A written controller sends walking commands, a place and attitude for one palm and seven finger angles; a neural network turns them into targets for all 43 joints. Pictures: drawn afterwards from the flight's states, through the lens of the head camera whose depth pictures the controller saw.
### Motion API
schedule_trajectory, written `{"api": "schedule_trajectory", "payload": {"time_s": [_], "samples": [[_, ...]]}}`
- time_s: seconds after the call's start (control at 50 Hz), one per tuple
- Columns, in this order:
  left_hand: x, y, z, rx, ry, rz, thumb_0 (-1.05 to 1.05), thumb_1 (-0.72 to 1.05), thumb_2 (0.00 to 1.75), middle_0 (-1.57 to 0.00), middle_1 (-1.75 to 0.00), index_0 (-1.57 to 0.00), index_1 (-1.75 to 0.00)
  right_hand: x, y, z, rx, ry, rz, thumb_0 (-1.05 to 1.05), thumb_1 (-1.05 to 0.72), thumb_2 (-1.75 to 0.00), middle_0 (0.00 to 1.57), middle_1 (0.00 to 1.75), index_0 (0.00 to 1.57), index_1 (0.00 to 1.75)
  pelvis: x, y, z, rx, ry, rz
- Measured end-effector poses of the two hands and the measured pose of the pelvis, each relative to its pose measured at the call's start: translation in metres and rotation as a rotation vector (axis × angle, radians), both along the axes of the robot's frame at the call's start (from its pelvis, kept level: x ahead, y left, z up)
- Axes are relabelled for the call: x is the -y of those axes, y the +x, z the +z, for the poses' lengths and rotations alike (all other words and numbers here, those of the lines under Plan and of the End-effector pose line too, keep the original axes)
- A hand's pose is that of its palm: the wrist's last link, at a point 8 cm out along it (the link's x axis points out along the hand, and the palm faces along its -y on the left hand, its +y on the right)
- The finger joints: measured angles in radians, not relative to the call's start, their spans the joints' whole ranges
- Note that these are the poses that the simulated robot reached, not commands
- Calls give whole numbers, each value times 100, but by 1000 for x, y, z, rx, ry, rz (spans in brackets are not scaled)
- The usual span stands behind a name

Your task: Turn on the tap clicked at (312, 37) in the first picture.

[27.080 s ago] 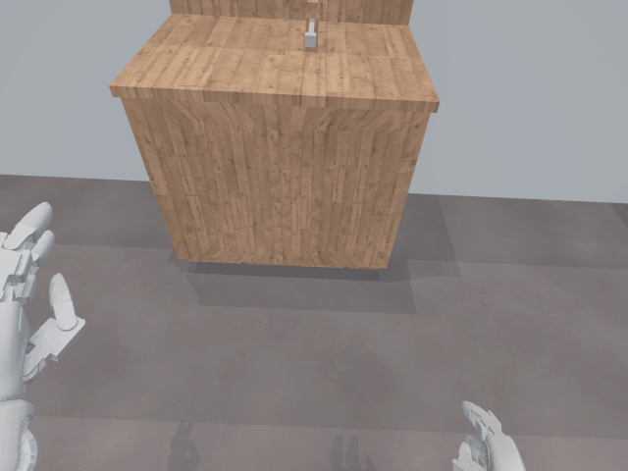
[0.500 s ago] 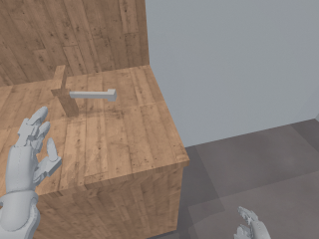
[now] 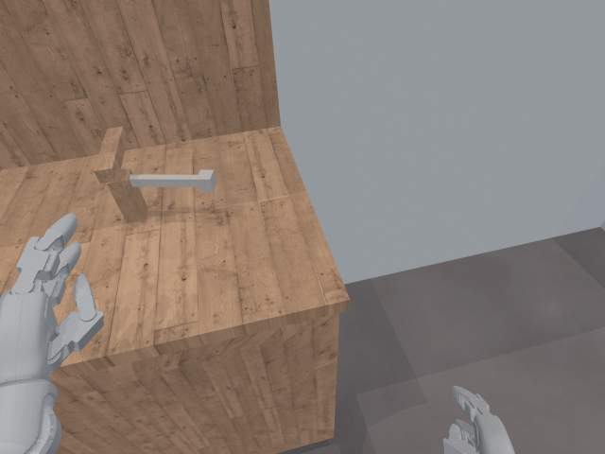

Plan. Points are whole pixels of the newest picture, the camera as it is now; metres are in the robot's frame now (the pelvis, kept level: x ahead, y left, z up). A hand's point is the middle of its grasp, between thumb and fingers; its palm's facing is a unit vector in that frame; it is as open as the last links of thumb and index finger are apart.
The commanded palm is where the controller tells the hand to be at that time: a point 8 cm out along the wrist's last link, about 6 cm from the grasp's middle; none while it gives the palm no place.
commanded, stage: step back with the hand held close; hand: left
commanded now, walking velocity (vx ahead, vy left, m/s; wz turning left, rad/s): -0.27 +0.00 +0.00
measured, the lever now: (207, 181) +0.51 +0.23 +0.10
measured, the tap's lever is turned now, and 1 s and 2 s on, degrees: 73 73 73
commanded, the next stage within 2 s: stop stepping back and stand still in 1.26 s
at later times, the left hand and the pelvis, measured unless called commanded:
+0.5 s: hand (57, 371) +0.15 +0.25 +0.15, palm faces +0.36 -0.81 -0.46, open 7.4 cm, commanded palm +0.10 +0.29 +0.17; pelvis -0.06 +0.01 -0.01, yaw +0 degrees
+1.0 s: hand out of the picture +0.08 +0.27 +0.15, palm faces +0.40 -0.83 -0.39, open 7.4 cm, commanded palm +0.02 +0.32 +0.17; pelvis -0.12 +0.03 -0.02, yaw +5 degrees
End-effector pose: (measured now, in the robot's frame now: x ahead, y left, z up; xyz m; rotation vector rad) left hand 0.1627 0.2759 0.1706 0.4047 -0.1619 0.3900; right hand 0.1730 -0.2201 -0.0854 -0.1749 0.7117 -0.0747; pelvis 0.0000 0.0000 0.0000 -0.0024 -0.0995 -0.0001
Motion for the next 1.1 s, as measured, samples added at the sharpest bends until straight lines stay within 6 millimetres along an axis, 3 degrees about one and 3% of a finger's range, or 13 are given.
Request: {"api": "schedule_trajectory", "payload": {"time_s": [0.12,0.34,0.66,0.82,0.94,1.1], "samples": [[-4,-1,13,20,89,-5,2,89,89,-21,-30,-21,-30,11,-8,-2,-16,-3,-32,1,-90,-90,20,30,20,30,3,-8,-2,-51,-6,-2],[-2,-26,-10,-94,89,-46,2,89,89,-21,-30,-21,-30,23,-43,-7,-58,-35,-109,1,-90,-90,20,30,20,30,-6,-34,-6,-92,-1,-5],[-31,-71,-9,-11,124,-13,1,89,89,-21,-30,-21,-30,-6,-99,-10,-80,-56,-89,1,-90,-90,20,30,20,30,-25,-79,-12,-93,-23,9],[-36,-99,-6,22,151,38,1,89,89,-21,-30,-21,-30,-14,-97,-18,-67,-46,-34,1,-90,-90,20,30,20,30,-20,-95,-19,-100,-25,48],[-29,-117,-11,46,71,-5,2,89,89,-21,-30,-21,-30,-18,-100,-9,-69,-68,-16,1,-90,-90,20,30,20,30,-24,-108,-17,-108,-22,67],[-56,-145,-1,52,136,11,1,89,89,-21,-30,-21,-30,-36,-118,9,-11,-87,-5,1,-90,-90,20,30,20,30,-34,-140,-12,-115,-30,61]]}}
